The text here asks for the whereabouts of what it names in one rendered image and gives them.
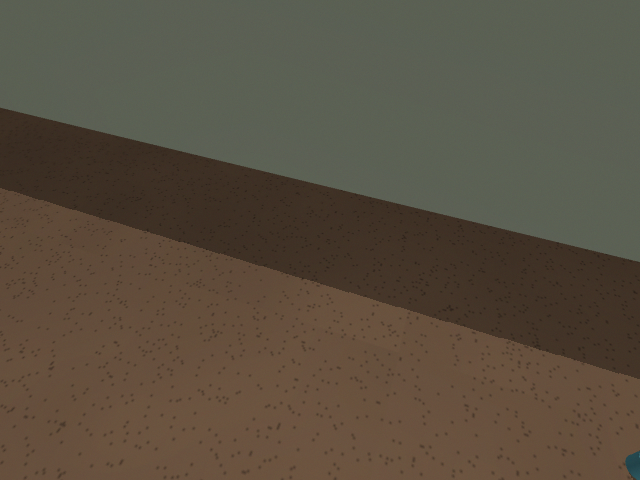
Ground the tin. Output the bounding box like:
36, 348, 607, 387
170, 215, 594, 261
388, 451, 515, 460
625, 451, 640, 480

